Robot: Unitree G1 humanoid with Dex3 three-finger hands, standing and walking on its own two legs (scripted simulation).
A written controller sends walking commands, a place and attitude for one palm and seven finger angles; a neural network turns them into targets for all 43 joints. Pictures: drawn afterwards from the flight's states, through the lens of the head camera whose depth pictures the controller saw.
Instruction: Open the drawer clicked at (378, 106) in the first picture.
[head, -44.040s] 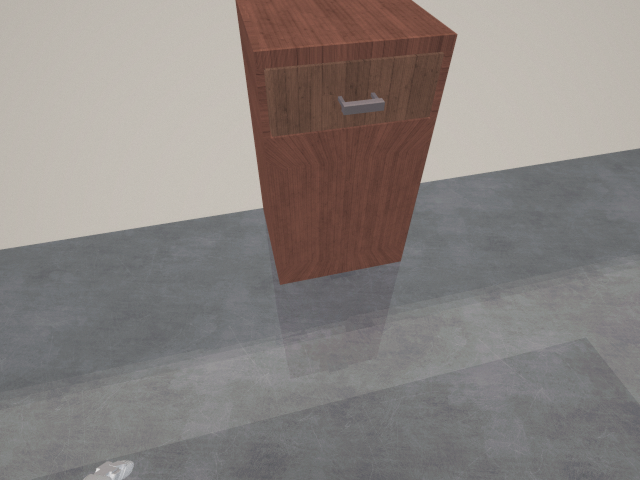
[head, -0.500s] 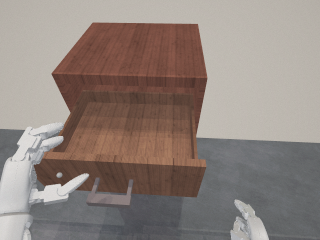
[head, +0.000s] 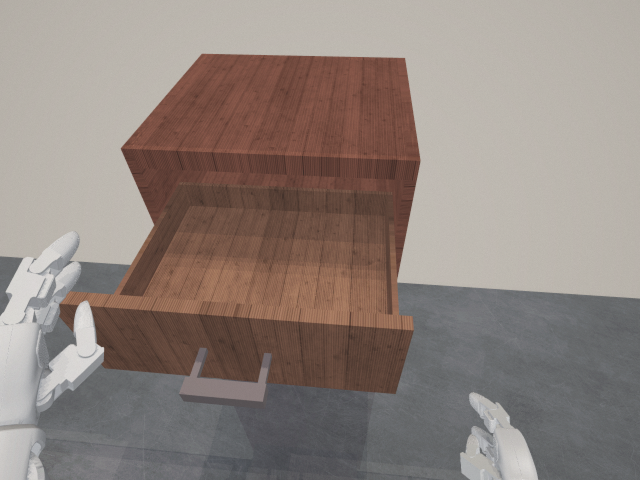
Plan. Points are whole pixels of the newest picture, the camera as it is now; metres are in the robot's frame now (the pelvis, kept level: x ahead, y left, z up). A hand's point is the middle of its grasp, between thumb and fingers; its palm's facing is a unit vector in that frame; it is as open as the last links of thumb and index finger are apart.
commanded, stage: step back with the hand held close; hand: left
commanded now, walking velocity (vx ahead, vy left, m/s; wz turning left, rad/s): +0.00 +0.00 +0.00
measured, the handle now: (229, 375) +0.25 +0.16 -0.02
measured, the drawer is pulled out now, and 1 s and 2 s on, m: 0.29 0.29 0.29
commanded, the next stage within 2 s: stop stepping back and stand still in 1.16 s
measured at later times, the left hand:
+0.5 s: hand (89, 381) +0.16 +0.23 +0.15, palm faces +0.29 -0.85 -0.45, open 7.4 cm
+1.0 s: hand out of the picture +0.06 +0.24 +0.16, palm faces +0.42 -0.81 -0.41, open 7.4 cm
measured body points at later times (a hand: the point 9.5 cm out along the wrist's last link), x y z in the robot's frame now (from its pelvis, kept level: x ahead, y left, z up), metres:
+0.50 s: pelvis -0.04 +0.00 -0.01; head -0.03 +0.02 +0.44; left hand +0.14 +0.27 +0.17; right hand +0.12 -0.25 -0.07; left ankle -0.04 +0.10 -0.74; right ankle +0.00 -0.09 -0.74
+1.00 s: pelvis -0.13 +0.00 -0.02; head -0.14 +0.02 +0.43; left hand +0.03 +0.28 +0.18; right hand +0.02 -0.24 -0.09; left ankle -0.03 +0.11 -0.74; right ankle -0.06 -0.10 -0.73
